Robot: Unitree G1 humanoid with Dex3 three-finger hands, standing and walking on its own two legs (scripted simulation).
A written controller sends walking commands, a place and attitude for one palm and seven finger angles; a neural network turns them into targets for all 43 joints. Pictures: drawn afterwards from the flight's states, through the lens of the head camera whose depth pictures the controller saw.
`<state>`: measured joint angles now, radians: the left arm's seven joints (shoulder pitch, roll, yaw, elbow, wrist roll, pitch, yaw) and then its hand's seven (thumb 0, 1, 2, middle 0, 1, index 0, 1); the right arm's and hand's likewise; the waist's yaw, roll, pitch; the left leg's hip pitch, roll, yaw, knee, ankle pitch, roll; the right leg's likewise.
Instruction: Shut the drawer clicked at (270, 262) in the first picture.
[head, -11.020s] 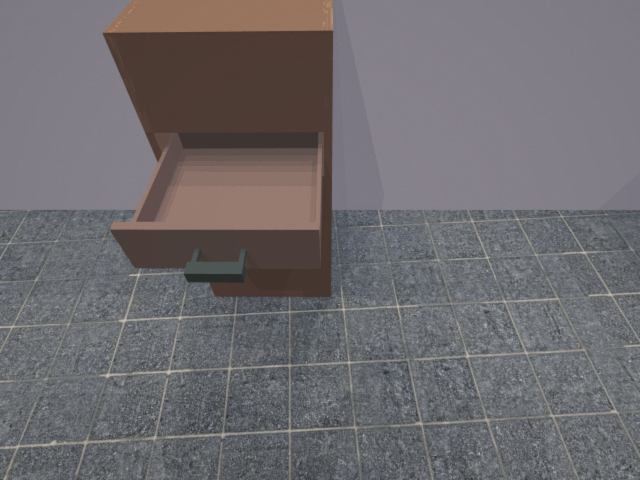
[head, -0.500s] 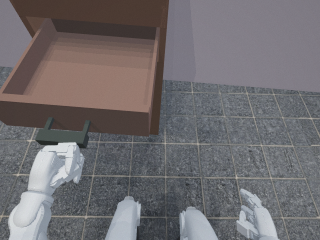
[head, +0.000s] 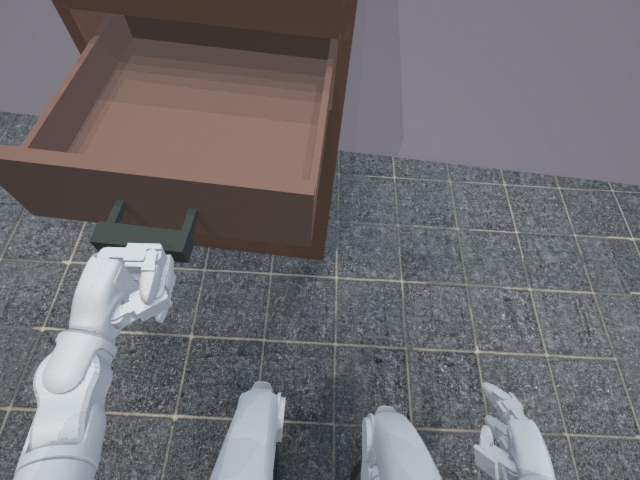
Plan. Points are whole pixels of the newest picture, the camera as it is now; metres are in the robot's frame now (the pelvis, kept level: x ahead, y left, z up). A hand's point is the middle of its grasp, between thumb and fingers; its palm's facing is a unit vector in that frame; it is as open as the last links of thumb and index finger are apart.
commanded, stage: push the drawer shut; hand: left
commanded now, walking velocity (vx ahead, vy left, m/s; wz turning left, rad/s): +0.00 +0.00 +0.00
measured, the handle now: (150, 226) +0.39 +0.24 +0.04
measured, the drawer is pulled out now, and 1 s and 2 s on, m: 0.28 0.15 0.03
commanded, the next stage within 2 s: none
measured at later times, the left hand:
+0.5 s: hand (185, 230) +0.39 +0.20 +0.04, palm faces -0.06 -1.00 -0.06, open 3.1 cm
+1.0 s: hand (193, 197) +0.44 +0.20 +0.04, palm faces -0.06 -1.00 -0.06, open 3.1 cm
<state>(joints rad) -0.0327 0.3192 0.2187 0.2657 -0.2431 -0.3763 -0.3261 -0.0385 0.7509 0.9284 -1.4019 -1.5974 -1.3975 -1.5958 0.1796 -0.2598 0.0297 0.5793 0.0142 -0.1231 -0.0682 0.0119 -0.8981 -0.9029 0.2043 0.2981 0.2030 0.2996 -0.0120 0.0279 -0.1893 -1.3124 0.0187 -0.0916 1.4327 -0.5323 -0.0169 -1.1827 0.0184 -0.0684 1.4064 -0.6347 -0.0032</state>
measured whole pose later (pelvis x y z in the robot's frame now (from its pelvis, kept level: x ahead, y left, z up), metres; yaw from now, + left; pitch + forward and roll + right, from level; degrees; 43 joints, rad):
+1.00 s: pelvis +0.00 +0.00 +0.00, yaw -1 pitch +26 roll -4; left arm -0.58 0.41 0.32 0.85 -0.15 -0.44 -0.31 0.01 0.74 0.90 -1.40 -1.60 -1.40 -1.60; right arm 0.24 -0.26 0.03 0.63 -0.01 -0.02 -0.04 0.01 -0.90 -0.90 0.20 0.30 0.20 0.30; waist -0.09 0.03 -0.17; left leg -1.34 0.04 -0.08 1.41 -0.52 -0.01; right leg -1.22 0.03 -0.05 1.38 -0.61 0.00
